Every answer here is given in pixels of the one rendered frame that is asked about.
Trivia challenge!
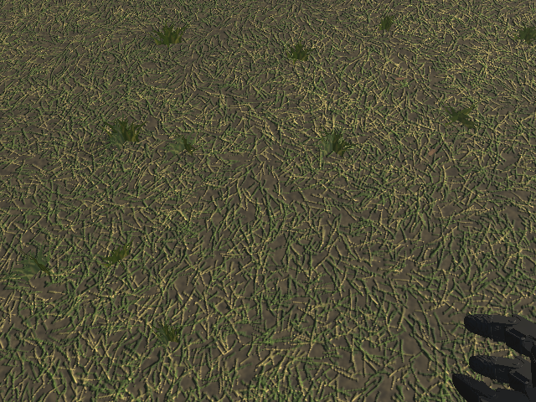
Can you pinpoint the robot right hand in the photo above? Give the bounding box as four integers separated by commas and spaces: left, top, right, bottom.
452, 314, 536, 402

